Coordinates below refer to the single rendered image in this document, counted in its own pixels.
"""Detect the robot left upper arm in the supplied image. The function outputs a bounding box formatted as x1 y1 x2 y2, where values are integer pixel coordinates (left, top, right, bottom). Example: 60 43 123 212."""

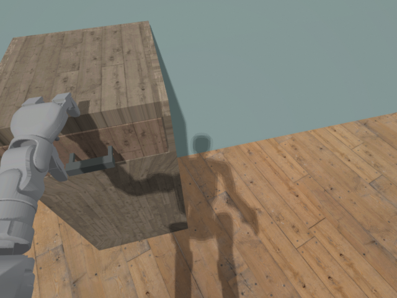
0 255 35 298

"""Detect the left robot hand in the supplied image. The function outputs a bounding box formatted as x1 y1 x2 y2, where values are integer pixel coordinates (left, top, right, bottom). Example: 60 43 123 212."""
11 93 80 182

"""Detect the handle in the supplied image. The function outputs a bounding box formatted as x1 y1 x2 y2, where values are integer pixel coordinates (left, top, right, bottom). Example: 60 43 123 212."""
65 146 115 176

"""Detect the robot left forearm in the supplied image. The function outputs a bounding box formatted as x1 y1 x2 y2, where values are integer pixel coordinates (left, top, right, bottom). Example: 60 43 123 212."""
0 135 53 255

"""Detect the cabinet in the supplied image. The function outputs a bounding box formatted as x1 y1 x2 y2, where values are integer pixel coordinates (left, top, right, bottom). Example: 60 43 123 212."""
0 21 188 251

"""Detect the drawer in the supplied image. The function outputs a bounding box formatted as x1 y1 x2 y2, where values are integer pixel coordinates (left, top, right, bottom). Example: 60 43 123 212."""
0 117 168 176

